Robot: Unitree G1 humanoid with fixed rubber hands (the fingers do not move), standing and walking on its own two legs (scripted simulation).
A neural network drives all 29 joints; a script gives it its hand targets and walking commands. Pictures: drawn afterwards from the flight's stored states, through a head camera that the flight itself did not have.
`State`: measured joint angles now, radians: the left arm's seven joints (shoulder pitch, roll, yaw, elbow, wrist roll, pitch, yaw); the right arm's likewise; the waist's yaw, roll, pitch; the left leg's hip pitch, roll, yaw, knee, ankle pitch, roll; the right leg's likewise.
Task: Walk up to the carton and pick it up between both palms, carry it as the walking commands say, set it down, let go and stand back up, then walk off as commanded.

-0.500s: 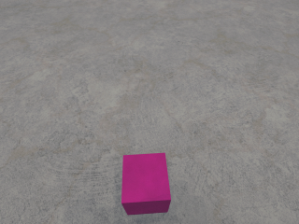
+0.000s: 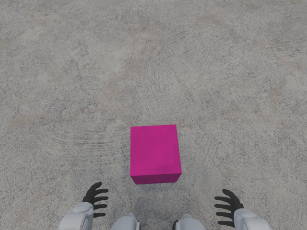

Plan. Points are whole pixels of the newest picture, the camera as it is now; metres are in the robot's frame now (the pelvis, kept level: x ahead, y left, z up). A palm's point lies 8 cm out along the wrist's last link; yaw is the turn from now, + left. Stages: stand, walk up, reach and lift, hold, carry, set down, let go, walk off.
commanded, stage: reach and lift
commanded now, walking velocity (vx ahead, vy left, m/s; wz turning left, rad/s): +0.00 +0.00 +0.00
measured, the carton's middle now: (154, 156) +0.45 +0.03 -0.60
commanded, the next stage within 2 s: none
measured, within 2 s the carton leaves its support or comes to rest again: neither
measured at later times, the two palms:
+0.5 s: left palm (93, 183) +0.23 +0.20 -0.15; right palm (232, 191) +0.23 -0.22 -0.17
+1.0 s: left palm (97, 149) +0.36 +0.23 -0.21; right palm (211, 145) +0.39 -0.19 -0.22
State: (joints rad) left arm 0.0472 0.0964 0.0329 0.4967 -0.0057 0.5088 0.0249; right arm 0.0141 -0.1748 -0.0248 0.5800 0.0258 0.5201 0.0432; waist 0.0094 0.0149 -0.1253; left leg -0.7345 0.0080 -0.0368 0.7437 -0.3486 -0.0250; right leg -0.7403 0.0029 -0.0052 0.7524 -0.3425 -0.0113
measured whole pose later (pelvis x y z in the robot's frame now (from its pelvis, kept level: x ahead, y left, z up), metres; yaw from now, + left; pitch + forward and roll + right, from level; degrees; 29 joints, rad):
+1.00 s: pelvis -0.10 -0.01 -0.07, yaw +0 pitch +23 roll +1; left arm -1.03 0.33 0.27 0.63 -0.11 0.32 0.05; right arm -1.08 -0.37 -0.13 0.65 0.13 0.35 -0.07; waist 0.04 0.00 0.50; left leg -1.18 -0.01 -0.04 1.13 -0.35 -0.04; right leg -1.19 0.00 0.01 1.15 -0.36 -0.01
